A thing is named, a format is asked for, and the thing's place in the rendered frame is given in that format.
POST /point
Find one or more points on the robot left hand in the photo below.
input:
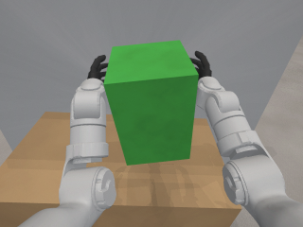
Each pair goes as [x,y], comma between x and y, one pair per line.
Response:
[96,67]

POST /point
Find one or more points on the pedestal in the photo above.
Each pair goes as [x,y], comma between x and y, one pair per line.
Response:
[179,193]

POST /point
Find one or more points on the right robot upper arm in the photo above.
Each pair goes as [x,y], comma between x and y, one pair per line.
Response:
[255,183]

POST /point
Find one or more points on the robot right hand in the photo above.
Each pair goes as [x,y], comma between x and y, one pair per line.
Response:
[203,65]

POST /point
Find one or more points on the carton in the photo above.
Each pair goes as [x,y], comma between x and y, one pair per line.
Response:
[152,89]

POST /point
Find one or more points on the right robot forearm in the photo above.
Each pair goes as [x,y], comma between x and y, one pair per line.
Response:
[235,138]

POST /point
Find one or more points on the left robot upper arm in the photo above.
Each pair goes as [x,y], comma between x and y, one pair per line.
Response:
[85,193]

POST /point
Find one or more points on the left robot forearm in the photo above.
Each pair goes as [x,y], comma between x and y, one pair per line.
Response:
[87,127]

